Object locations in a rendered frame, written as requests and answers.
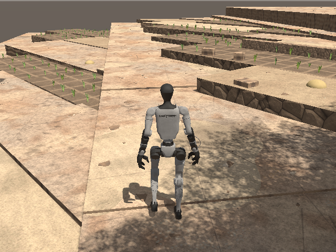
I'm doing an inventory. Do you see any humanoid robot head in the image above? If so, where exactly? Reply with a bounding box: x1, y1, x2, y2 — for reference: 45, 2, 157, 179
158, 83, 176, 109

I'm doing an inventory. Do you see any left robot upper arm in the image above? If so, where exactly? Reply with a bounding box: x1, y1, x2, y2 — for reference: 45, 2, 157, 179
144, 107, 156, 137

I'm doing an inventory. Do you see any robot right hand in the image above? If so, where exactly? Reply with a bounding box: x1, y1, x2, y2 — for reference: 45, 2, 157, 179
188, 151, 200, 165

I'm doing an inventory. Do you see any right robot upper arm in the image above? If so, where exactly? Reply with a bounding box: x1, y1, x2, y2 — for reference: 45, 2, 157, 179
178, 106, 192, 135

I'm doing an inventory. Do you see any robot left forearm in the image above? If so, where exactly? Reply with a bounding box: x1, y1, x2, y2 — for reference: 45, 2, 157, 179
138, 129, 149, 155

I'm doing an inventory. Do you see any left robot foot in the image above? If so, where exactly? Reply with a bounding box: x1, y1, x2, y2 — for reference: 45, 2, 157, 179
150, 202, 158, 212

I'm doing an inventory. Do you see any robot left hand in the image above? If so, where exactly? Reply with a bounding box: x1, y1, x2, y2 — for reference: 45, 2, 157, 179
137, 154, 149, 170

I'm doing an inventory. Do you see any robot right forearm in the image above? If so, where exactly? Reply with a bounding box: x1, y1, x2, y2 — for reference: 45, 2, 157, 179
187, 127, 198, 153

